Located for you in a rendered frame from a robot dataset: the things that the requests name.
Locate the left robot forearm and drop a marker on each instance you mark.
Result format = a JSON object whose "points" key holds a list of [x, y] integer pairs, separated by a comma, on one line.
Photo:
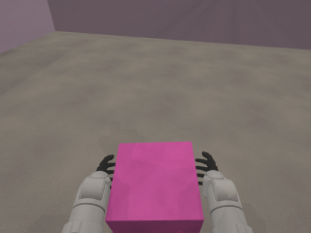
{"points": [[90, 205]]}

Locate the carton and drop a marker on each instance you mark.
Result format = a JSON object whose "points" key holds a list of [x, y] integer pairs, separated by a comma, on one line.
{"points": [[155, 189]]}

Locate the right robot forearm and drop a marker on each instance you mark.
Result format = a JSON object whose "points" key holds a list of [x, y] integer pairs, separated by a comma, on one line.
{"points": [[224, 204]]}

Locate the right robot hand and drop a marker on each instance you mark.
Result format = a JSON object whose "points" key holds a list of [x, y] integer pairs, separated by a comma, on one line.
{"points": [[210, 162]]}

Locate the left robot hand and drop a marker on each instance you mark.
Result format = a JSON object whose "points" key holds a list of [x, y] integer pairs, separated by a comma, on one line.
{"points": [[104, 165]]}

